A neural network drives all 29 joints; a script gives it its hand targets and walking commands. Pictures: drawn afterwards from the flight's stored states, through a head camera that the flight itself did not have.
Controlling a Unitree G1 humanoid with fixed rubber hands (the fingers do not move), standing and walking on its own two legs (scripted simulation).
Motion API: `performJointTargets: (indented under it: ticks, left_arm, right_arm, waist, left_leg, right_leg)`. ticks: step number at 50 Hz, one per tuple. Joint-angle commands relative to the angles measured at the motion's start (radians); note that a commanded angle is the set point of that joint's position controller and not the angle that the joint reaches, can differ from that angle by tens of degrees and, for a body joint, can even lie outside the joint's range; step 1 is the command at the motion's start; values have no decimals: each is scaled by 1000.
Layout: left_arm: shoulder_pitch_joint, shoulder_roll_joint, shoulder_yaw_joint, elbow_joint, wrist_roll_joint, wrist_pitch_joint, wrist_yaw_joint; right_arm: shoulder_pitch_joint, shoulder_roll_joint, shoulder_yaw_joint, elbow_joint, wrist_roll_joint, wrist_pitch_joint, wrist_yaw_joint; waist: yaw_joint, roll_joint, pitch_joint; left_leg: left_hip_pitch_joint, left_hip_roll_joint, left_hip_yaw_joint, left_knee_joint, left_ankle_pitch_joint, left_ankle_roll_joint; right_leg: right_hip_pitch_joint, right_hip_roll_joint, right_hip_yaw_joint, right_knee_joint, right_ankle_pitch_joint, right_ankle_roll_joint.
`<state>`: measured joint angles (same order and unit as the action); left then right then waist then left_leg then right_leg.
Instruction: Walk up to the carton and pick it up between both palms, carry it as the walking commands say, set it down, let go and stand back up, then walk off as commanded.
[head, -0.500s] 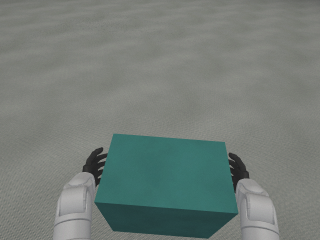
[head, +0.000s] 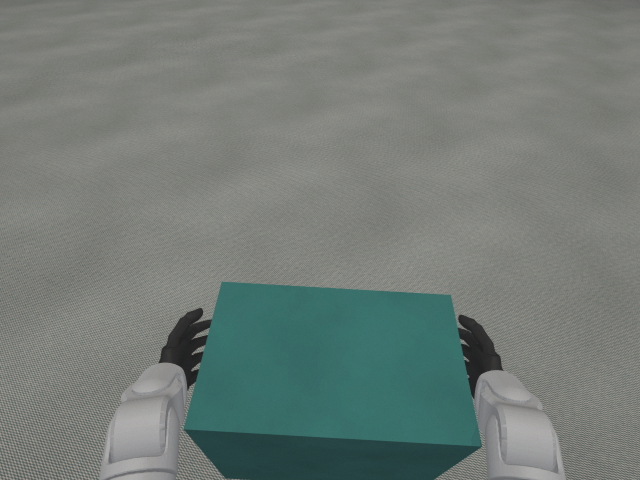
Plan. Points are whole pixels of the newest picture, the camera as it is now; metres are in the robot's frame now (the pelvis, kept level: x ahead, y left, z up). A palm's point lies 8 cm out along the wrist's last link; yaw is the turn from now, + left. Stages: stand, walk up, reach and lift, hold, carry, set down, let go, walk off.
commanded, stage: reach and lift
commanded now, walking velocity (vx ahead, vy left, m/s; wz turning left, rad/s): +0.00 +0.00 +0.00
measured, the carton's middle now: (328, 394) +0.26 +0.00 -0.02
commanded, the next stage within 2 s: hold in 0.10 s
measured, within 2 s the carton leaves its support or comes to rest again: neither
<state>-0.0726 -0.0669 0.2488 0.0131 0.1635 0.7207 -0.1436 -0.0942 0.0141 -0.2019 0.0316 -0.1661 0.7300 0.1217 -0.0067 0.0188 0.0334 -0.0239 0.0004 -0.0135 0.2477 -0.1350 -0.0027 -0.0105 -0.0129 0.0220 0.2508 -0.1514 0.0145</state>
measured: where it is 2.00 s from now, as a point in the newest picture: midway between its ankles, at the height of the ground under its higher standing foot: (338, 348)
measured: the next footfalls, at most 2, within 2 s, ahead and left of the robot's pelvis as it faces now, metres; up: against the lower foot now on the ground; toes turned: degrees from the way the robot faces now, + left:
left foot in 0.80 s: +0.12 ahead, +0.10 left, +0.00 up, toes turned +9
right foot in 1.06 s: +0.24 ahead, -0.11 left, +0.00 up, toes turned -13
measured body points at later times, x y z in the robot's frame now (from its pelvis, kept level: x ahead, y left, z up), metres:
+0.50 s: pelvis -0.01 +0.00 +0.00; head -0.04 +0.00 +0.45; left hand +0.28 +0.20 +0.04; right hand +0.28 -0.19 +0.03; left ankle +0.01 +0.12 -0.75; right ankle +0.00 -0.13 -0.75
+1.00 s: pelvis +0.15 -0.01 -0.01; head +0.13 -0.03 +0.44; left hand +0.43 +0.17 +0.07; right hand +0.42 -0.21 +0.06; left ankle +0.08 +0.10 -0.75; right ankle +0.11 -0.11 -0.73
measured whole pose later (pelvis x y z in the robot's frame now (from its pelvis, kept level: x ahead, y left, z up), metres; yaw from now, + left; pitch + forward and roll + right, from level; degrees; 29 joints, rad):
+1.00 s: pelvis +0.15 -0.01 -0.01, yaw -2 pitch +6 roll -1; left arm -0.11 0.00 0.25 -0.28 0.00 1.13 -0.04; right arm -0.11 0.01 -0.15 -0.26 -0.07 1.11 0.02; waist 0.00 0.04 -0.18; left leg -0.19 0.07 0.18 0.43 -0.34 -0.01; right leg -0.35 -0.03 -0.16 0.66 -0.48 -0.01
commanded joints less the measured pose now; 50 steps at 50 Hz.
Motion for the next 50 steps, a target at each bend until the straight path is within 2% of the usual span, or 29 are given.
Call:
performJointTargets:
  ticks: [1,4,6,8,15,19,23,24,25,26,27,29,31,32,33,34,35,36,37,38,39,41,42,43,44,45,46,47,50]
  left_arm:
    - [-434,-598,-586,-76,-138,-21,-74]
    - [-471,-614,-591,-69,-140,-25,-83]
    - [-474,-616,-584,-60,-137,-26,-88]
    - [-481,-636,-584,-35,-145,-25,-92]
    - [-570,-680,-572,29,-140,-25,-112]
    - [-559,-710,-577,33,-148,-27,-118]
    - [-544,-732,-577,30,-146,-22,-120]
    - [-564,-733,-613,-47,-190,-17,-119]
    - [-598,-750,-622,-31,-201,-4,-124]
    - [-607,-749,-637,-23,-218,7,-127]
    - [-628,-745,-663,-60,-235,15,-129]
    - [-617,-761,-727,-105,-286,49,-129]
    - [-579,-736,-747,-136,-306,85,-122]
    - [-577,-719,-755,-143,-318,107,-120]
    - [-554,-683,-743,-145,-319,126,-116]
    - [-513,-655,-723,-128,-316,144,-112]
    - [-497,-645,-701,-142,-313,158,-107]
    - [-501,-657,-703,-171,-320,176,-99]
    - [-500,-668,-723,-200,-337,201,-90]
    - [-524,-681,-747,-242,-355,227,-82]
    - [-544,-678,-767,-307,-378,247,-75]
    - [-554,-668,-780,-352,-404,293,-63]
    - [-548,-667,-784,-374,-408,318,-60]
    - [-539,-654,-785,-378,-409,343,-61]
    - [-576,-651,-802,-398,-430,368,-62]
    - [-580,-661,-815,-407,-453,390,-66]
    - [-612,-674,-819,-424,-465,405,-73]
    - [-626,-686,-817,-432,-479,414,-82]
    - [-531,-737,-806,-394,-495,431,-85]
  right_arm:
    - [-434,640,539,-94,167,-25,114]
    - [-460,653,530,-78,162,-28,119]
    - [-473,660,540,-82,167,-30,123]
    - [-487,673,533,-65,165,-32,128]
    - [-564,713,506,6,157,-39,151]
    - [-558,737,525,1,159,-42,163]
    - [-528,743,515,8,156,-41,168]
    - [-605,797,539,-37,196,-26,170]
    - [-608,780,527,-29,194,-10,167]
    - [-590,779,534,-18,203,3,161]
    - [-588,779,547,-30,223,9,158]
    - [-589,752,595,-97,255,30,146]
    - [-567,738,627,-140,272,60,131]
    - [-534,720,623,-136,269,80,122]
    - [-521,687,615,-148,272,103,114]
    - [-512,660,613,-157,281,126,109]
    - [-542,640,608,-184,304,143,109]
    - [-609,629,636,-247,334,159,112]
    - [-634,622,660,-292,364,183,115]
    - [-636,642,679,-315,386,212,117]
    - [-604,671,690,-319,404,239,115]
    - [-532,692,687,-328,414,289,108]
    - [-492,697,680,-319,411,312,104]
    - [-472,658,657,-315,389,329,98]
    - [-457,651,646,-289,384,346,92]
    - [-465,659,662,-293,390,359,83]
    - [-477,673,679,-331,391,367,73]
    - [-497,686,690,-374,391,375,67]
    - [-556,707,722,-505,428,395,58]
  waist:
    - [7,-28,-192]
    - [0,-36,-184]
    - [5,-12,-203]
    - [7,-39,-202]
    - [-3,-19,-170]
    - [11,-18,-213]
    - [0,-11,-224]
    - [26,7,-345]
    - [17,32,-294]
    - [8,47,-271]
    - [8,66,-266]
    - [18,133,-251]
    - [26,96,-279]
    - [26,61,-282]
    - [37,-27,-272]
    - [49,-221,-257]
    - [53,-305,-201]
    - [47,-245,-153]
    - [43,-196,-166]
    - [37,-151,-209]
    - [28,-142,-264]
    - [13,-114,-362]
    - [8,-59,-391]
    - [-1,69,-378]
    - [-10,245,-321]
    - [2,292,-280]
    - [-2,258,-255]
    - [-8,182,-234]
    - [-7,132,-301]
  left_leg:
    - [20,-104,-21,-10,145,9]
    - [2,-105,-20,-4,101,15]
    - [4,-110,-19,1,105,12]
    - [8,-106,-21,0,103,15]
    - [-20,-101,-23,-2,-32,17]
    - [2,-100,-34,2,74,15]
    - [23,-101,-34,-8,115,9]
    - [-23,125,1,136,-33,12]
    - [-125,120,-47,67,-399,10]
    - [-178,149,-105,21,-571,33]
    - [-222,166,-133,2,-633,41]
    - [-226,190,-140,10,-553,50]
    - [-242,161,-69,89,-399,45]
    - [-316,134,-33,148,-388,37]
    - [-428,92,29,262,-393,18]
    - [-568,29,125,448,-382,-6]
    - [-672,30,139,515,-386,-1]
    - [-646,66,118,454,-373,5]
    - [-607,67,127,381,-362,4]
    - [-547,65,138,312,-305,5]
    - [-463,56,148,239,-233,3]
    - [-224,53,157,171,-104,11]
    - [-81,78,121,163,-121,29]
    - [6,188,-59,81,-258,73]
    - [130,301,-253,3,-318,129]
    - [192,384,-341,-11,-261,196]
    - [184,396,-343,-6,-159,219]
    - [128,384,-306,-17,-79,207]
    - [146,292,-95,56,58,135]
  right_leg:
    - [33,121,24,-10,179,-7]
    - [12,121,23,-4,139,-8]
    - [24,119,23,-4,142,-8]
    - [13,120,21,-4,132,-8]
    - [-28,119,12,-8,9,-22]
    - [2,122,14,1,94,-20]
    - [24,122,14,-4,124,-21]
    - [-100,-87,-65,169,-23,-18]
    - [-184,-18,-92,211,-255,-10]
    - [-229,-22,-85,200,-360,-3]
    - [-270,-22,-83,216,-402,-5]
    - [-297,-26,-111,269,-290,-3]
    - [-231,-39,-120,190,-234,-13]
    - [-159,-63,-94,157,-265,-24]
    - [-86,-129,18,82,-370,-51]
    - [-24,-237,205,-23,-480,-103]
    - [-26,-345,364,-95,-511,-166]
    - [-79,-357,358,-97,-386,-205]
    - [-82,-333,298,-77,-236,-199]
    - [-83,-313,223,-38,-166,-177]
    - [-84,-273,137,17,-145,-146]
    - [-186,-187,-3,141,-199,-79]
    - [-304,-139,-63,195,-275,-48]
    - [-430,-74,-155,352,-309,-9]
    - [-640,-23,-214,495,-373,19]
    - [-745,-28,-197,468,-423,-5]
    - [-765,-55,-171,476,-436,-20]
    - [-728,-52,-168,455,-443,-21]
    - [-592,-17,-197,328,-232,-34]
